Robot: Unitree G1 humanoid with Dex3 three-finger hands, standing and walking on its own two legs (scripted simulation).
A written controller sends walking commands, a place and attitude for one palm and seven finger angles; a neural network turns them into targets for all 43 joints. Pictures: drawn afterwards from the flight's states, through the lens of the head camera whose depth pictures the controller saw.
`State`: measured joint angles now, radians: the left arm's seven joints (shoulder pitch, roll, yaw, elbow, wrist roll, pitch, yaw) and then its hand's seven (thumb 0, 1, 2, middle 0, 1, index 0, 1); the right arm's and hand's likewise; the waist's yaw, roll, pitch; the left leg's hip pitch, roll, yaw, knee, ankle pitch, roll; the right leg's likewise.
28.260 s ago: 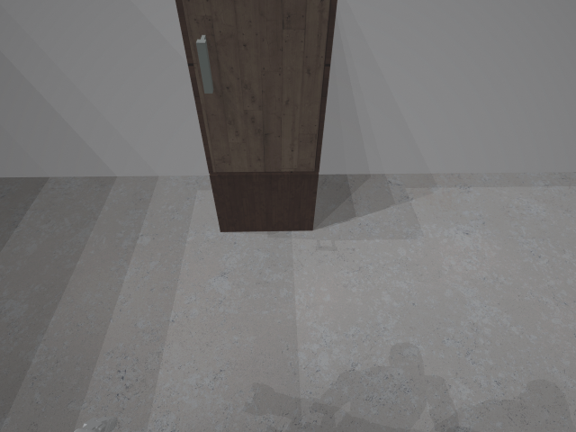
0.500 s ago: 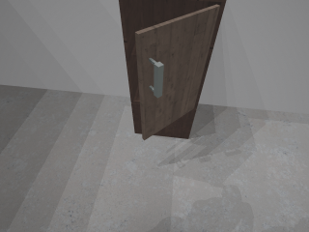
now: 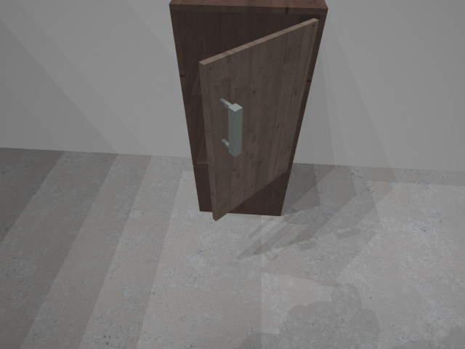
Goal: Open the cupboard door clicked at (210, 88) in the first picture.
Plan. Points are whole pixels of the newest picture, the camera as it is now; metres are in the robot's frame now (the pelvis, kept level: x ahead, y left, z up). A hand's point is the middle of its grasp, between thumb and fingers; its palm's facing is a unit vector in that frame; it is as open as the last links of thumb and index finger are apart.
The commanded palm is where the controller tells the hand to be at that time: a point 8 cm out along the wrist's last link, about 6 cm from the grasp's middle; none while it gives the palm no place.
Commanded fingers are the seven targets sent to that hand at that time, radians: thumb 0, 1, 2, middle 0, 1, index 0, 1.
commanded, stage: let the arm hang, fingers relaxed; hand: left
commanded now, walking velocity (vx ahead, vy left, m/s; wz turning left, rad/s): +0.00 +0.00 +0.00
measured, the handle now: (229, 127) +0.61 +0.04 +0.03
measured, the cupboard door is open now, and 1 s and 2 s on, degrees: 45 45 45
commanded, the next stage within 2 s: look to check the result in 0.10 s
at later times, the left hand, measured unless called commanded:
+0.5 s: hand out of the picture +0.01 +0.18 -0.17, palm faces +0.04 -0.98 -0.19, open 7.4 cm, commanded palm none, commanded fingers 0.00 0.90 0.90 -0.20 -0.30 -0.20 -0.30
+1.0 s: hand out of the picture +0.05 +0.19 -0.18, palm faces -0.02 -0.98 -0.21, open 7.4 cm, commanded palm none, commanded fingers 0.00 0.90 0.90 -0.20 -0.30 -0.20 -0.30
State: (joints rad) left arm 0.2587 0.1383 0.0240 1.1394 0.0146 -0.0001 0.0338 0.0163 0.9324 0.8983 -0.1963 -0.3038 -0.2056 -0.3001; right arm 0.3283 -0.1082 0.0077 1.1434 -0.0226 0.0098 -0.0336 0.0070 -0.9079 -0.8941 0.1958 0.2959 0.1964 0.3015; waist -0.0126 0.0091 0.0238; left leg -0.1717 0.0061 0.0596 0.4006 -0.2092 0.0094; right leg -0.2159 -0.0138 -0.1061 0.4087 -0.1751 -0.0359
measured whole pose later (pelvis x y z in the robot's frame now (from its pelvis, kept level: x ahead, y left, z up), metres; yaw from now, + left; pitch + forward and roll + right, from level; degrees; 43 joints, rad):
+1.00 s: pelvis +0.02 +0.01 +0.00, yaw -4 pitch +0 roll +0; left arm 0.23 0.17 0.05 1.10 0.02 0.03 0.01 0.01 0.91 0.90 -0.20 -0.30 -0.20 -0.30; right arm 0.22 -0.16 -0.02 1.10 -0.02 0.02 -0.05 0.01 -0.91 -0.89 0.20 0.30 0.20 0.30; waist 0.00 0.00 0.06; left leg -0.17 0.02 0.13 0.45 -0.28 0.02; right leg -0.25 0.00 -0.04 0.48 -0.23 -0.02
